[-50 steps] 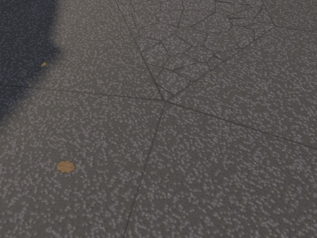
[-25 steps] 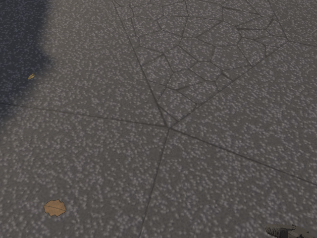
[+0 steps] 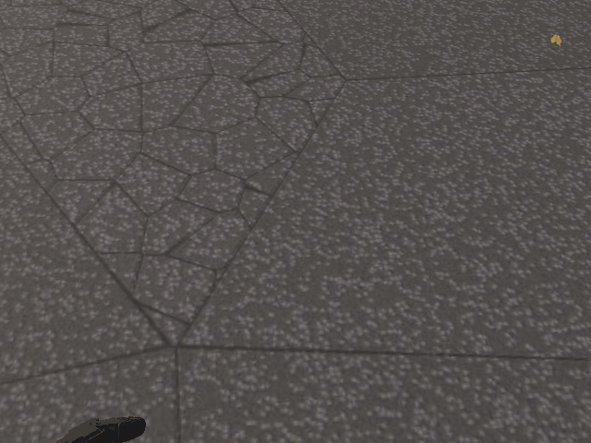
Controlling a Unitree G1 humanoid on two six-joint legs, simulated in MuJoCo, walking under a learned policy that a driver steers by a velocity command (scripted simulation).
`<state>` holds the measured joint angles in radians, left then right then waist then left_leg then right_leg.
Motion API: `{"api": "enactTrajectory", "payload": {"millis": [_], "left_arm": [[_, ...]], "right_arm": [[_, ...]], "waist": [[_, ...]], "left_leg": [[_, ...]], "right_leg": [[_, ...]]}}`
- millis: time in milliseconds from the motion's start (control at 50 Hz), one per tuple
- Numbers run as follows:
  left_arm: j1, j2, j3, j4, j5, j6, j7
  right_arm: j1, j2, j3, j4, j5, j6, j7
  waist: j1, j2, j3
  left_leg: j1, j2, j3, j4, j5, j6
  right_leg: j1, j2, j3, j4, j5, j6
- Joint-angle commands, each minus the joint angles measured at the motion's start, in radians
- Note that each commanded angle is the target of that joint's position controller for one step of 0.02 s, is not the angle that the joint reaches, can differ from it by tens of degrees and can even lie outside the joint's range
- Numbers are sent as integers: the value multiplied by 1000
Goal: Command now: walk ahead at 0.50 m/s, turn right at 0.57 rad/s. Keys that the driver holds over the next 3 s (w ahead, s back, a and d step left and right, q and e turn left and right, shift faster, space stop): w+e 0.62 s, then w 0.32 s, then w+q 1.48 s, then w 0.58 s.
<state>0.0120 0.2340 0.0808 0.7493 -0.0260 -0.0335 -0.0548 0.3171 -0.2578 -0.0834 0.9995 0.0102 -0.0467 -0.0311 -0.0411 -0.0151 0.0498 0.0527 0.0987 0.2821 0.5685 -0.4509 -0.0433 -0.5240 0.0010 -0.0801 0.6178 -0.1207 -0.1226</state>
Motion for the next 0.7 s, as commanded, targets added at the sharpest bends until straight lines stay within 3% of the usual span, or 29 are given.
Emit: {"api": "enactTrajectory", "payload": {"millis": [20,40,60,80,100,120,160,220,280,360,420,440,460,480,500,520,540,560,580,620,700], "left_arm": [[354,337,97,11,3,-7,25],[375,248,69,8,16,-15,23],[330,200,56,6,16,-26,25],[253,172,48,-7,9,-34,25],[196,140,37,-20,10,-38,27],[173,129,30,-32,18,-41,31],[186,149,33,-31,13,-46,41],[230,190,43,-25,9,-46,62],[268,189,43,-16,6,-39,68],[325,183,42,7,-2,-32,68],[328,185,43,4,4,-21,77],[314,175,40,-4,5,-17,79],[301,142,28,-17,9,-18,78],[304,87,6,-39,24,-22,74],[456,39,-8,-67,-10,-33,72],[447,154,10,-41,-25,-32,77],[336,211,25,-54,-16,-26,76],[283,201,26,-65,-4,-20,78],[251,186,29,-79,8,-19,75],[263,143,26,-89,-5,-11,64],[216,88,7,-121,4,-6,62]], "right_arm": [[2,-44,17,-157,-16,-59,12],[-123,-125,-3,-181,22,-97,30],[-171,-131,-3,-196,40,-114,35],[-166,-122,-4,-181,23,-117,27],[-156,-139,-17,-172,4,-106,20],[-139,-140,-21,-173,-1,-89,20],[-146,-115,-20,-190,-14,-65,18],[-262,-87,-9,-232,-26,-55,13],[-364,-64,5,-263,-18,-60,24],[-434,-97,3,-303,-1,-71,41],[-397,-134,-7,-305,3,-90,52],[-331,-143,-14,-288,1,-96,51],[-220,-175,-29,-262,-10,-102,46],[-55,-233,-45,-245,-24,-102,39],[26,-307,-61,-212,-33,-87,42],[-3,-207,-41,-229,-9,-82,46],[-53,-138,-22,-247,-5,-75,42],[-106,-121,-13,-254,-15,-66,41],[-136,-99,-5,-247,-19,-61,40],[-143,-87,-1,-235,-24,-64,37],[-92,-131,-13,-193,-16,-77,41]], "waist": [[107,-231,-389],[167,-118,-370],[150,-85,-253],[95,10,-178],[59,12,-138],[31,0,-127],[15,1,-109],[43,-17,-68],[85,-58,-48],[114,-79,-42],[84,-110,-55],[46,-121,-74],[-7,-111,-144],[-71,0,-283],[3,357,-392],[-20,259,-329],[-46,159,-203],[-27,92,-133],[-10,89,-80],[20,126,-60],[24,84,-49]], "left_leg": [[-744,-148,-236,842,-126,12],[-858,-96,-377,878,-85,40],[-889,-52,-366,823,-1,66],[-828,-7,-367,724,68,68],[-753,21,-364,639,101,60],[-689,34,-370,600,123,51],[-655,27,-353,508,153,20],[-668,-5,-335,295,326,-14],[-592,-57,-326,68,512,-11],[-554,-85,-351,-48,525,3],[-494,-95,-357,-97,403,32],[-408,-102,-340,-131,392,51],[-233,-71,-355,-133,390,85],[32,103,-521,-114,340,147],[325,326,-1004,-219,137,321],[289,330,-1075,-266,-89,310],[166,281,-901,-278,-69,259],[37,237,-767,-294,59,229],[-56,197,-674,-316,164,219],[-143,153,-541,-363,273,205],[-152,159,-433,-415,442,253]], "right_leg": [[934,-344,883,-275,-152,-337],[934,-325,836,-333,-142,-280],[816,-289,675,-326,-67,-237],[654,-242,557,-331,26,-202],[527,-209,476,-343,114,-178],[446,-191,451,-365,147,-174],[360,-173,415,-391,197,-179],[294,-131,352,-405,195,-156],[248,-84,318,-391,90,-106],[312,-119,403,-328,4,-89],[384,-146,488,-231,20,-74],[381,-127,492,-181,53,-58],[339,-77,459,-59,105,-27],[204,-8,366,228,-32,14],[-151,113,251,538,-480,80],[-277,24,276,672,-454,91],[-303,-12,257,699,-357,95],[-265,-48,226,681,-283,99],[-242,-74,224,634,-235,100],[-176,-111,206,579,-192,97],[-205,-112,203,428,-115,112]]}}
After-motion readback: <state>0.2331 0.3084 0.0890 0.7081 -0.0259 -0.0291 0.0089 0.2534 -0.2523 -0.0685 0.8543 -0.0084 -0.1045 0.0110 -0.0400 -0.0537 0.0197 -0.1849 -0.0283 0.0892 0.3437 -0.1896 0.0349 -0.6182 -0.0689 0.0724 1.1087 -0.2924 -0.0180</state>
